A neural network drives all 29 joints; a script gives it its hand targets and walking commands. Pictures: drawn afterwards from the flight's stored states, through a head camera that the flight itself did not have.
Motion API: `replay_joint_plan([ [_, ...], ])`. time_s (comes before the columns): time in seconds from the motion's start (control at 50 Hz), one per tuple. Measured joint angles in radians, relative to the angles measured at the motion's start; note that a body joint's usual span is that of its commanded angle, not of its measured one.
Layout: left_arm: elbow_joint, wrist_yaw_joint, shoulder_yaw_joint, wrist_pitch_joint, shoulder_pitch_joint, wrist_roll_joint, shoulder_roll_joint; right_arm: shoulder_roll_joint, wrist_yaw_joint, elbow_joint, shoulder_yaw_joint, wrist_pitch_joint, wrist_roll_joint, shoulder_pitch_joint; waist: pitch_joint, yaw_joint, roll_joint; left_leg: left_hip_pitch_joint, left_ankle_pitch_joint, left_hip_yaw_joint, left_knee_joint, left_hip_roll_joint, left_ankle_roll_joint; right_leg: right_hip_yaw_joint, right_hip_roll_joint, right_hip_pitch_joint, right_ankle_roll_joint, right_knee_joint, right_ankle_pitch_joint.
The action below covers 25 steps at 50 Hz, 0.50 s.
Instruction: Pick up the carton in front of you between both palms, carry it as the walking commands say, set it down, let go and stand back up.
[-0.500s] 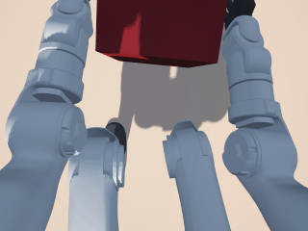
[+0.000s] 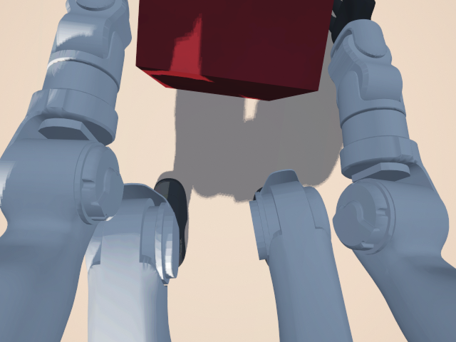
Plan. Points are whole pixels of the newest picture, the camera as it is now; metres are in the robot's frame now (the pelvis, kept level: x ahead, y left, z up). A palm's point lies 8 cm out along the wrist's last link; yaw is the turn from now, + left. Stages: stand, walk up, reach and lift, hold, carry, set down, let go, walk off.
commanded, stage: set down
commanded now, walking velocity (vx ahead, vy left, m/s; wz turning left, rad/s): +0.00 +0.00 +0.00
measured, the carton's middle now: (230, 20) +0.54 -0.01 -0.25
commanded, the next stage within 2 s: let go in 1.78 s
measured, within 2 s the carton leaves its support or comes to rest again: neither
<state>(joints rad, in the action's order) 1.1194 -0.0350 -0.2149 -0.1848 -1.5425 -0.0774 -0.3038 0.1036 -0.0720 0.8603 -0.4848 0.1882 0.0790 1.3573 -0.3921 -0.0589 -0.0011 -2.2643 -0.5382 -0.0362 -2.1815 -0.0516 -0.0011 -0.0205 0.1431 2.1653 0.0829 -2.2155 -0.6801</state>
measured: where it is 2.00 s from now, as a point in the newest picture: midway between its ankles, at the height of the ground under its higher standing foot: (221, 240)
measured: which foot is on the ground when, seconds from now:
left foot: down 0.00-1.00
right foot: down 0.00-1.00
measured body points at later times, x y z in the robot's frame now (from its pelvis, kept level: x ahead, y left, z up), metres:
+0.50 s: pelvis +0.00 +0.00 -0.01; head +0.37 +0.02 +0.22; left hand +0.56 +0.15 -0.21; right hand +0.53 -0.18 -0.20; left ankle +0.12 +0.11 -0.34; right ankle +0.09 -0.12 -0.34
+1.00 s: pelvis +0.00 +0.00 +0.03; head +0.36 +0.01 +0.30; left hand +0.60 +0.16 -0.11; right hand +0.54 -0.21 -0.10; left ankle +0.12 +0.11 -0.34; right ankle +0.09 -0.12 -0.34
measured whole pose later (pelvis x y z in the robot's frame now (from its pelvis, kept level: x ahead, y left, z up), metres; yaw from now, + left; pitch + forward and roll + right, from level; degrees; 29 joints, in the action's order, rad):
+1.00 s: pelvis +0.00 +0.00 +0.03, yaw -2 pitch +38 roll -2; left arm 1.08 -0.05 -0.08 -0.16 -1.47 0.13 -0.45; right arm 0.25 -0.18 0.89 -0.21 0.15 -0.21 1.32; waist -0.26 -0.07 -0.02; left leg -2.21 -0.56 -0.02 -2.10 0.00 -0.01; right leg 0.02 0.06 2.15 0.02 -2.11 -0.63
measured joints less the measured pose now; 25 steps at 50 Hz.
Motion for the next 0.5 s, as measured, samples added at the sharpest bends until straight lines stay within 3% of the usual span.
replay_joint_plan([
  [0.2,-0.025,0.054,-0.081,0.018,0.007,-0.056,0.001,-0.006,0.053,-0.009,-0.037,-0.004,0.037,0.011,-0.023,0.003,-0.011,0.008,-0.002,-0.004,-0.006,0.007,0.002,0.011,-0.006,-0.002,-0.009,-0.002,0.008],
  [0.34,-0.010,0.075,-0.094,0.019,-0.013,-0.070,-0.007,0.014,0.062,0.028,-0.041,-0.013,0.042,0.036,-0.043,0.007,-0.021,0.015,-0.005,-0.003,-0.018,0.014,-0.002,0.012,-0.006,-0.008,-0.008,-0.010,0.011],
  [0.44,0.055,0.062,-0.080,0.054,-0.033,-0.064,-0.027,0.051,0.058,0.107,-0.011,-0.039,0.047,0.063,-0.075,0.005,-0.029,0.027,-0.007,0.005,-0.025,0.019,-0.005,0.008,-0.010,-0.017,-0.005,-0.018,0.011],
  [0.5,0.074,0.018,-0.003,0.081,-0.011,0.008,-0.065,0.096,0.017,0.172,0.070,-0.076,-0.035,0.069,-0.089,0.003,-0.032,0.026,-0.010,0.009,-0.030,0.025,-0.009,0.012,-0.021,-0.015,-0.008,-0.022,0.011],
])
